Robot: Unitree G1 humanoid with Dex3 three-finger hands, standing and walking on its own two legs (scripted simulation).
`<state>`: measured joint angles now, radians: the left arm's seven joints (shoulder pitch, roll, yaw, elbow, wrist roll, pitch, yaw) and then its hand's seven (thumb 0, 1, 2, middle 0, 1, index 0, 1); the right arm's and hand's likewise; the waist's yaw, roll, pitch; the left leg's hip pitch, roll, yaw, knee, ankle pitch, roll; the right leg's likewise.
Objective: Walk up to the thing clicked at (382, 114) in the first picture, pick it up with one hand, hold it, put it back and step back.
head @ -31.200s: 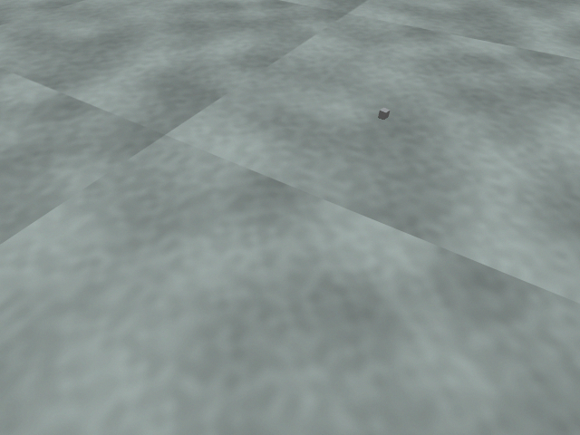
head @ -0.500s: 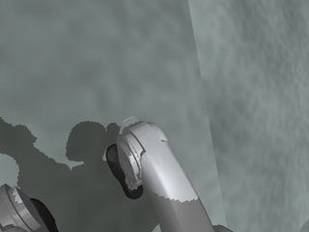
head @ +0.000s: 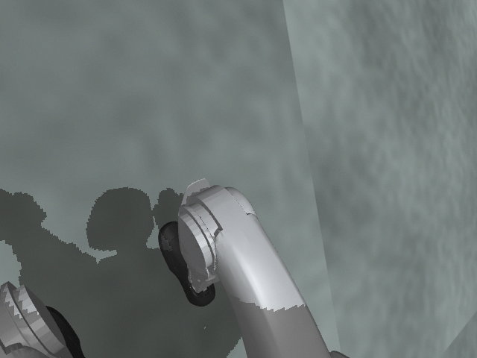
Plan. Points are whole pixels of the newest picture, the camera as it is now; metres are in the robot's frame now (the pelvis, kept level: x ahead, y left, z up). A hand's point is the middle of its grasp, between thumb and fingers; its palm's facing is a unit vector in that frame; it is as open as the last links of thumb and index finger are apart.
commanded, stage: open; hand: left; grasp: from above
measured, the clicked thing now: out of the picture +0.46 +0.33 -0.31
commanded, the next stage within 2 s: withdraw in 0.30 s
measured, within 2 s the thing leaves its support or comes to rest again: neither
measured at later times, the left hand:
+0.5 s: hand out of the picture +0.46 +0.32 -0.27, palm faces -0.13 -0.42 -0.90, open 13.5 cm
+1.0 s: hand out of the picture +0.45 +0.34 -0.12, palm faces -0.32 -0.30 -0.90, open 13.9 cm
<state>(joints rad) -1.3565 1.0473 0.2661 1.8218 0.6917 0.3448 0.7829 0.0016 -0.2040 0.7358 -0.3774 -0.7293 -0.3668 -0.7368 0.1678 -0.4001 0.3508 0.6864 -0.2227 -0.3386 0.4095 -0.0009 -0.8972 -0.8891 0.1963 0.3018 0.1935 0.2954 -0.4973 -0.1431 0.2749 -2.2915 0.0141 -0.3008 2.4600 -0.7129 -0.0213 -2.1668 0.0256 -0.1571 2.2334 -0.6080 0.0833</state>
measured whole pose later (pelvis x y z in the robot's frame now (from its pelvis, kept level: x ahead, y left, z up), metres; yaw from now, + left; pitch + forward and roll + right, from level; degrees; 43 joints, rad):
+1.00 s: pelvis +0.00 +0.00 +0.02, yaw +6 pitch +34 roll -10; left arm -1.08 0.68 0.02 1.42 0.87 0.35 0.31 0.00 -0.47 0.96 -0.12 -0.96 -0.12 -0.95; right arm 0.18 -0.33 0.10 0.79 -0.10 -0.20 0.31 0.00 -0.92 -0.90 0.20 0.30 0.19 0.30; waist -0.30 0.04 -0.06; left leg -2.25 0.03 -0.16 2.35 -0.70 -0.01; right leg -2.18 0.00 -0.05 2.22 -0.63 0.06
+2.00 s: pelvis +0.01 -0.01 +0.12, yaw +11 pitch +34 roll -6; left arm -0.36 0.48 -0.01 0.56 0.61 0.02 0.03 0.00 0.65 0.87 -0.22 -0.36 -0.21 -0.36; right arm 0.12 -0.29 -0.03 0.59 0.01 0.03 0.06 0.00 -0.91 -0.89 0.20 0.30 0.20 0.30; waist -0.08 0.04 -0.20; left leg -1.96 0.02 -0.09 2.02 -0.66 0.00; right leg -1.92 -0.04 -0.02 1.94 -0.62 0.05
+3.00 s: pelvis +0.09 +0.00 +0.38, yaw +16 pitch +11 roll -3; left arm 0.51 0.22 0.03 -0.13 -0.06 0.47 0.02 0.01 0.90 0.90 -0.20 -0.30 -0.20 -0.30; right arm 0.28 -0.22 0.03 0.51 0.02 -0.23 -0.18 0.01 -0.90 -0.90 0.20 0.30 0.20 0.30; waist -0.04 0.05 -0.19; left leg -0.70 0.04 -0.06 1.01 -0.50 -0.02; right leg -0.66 -0.04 -0.06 0.94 -0.46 0.03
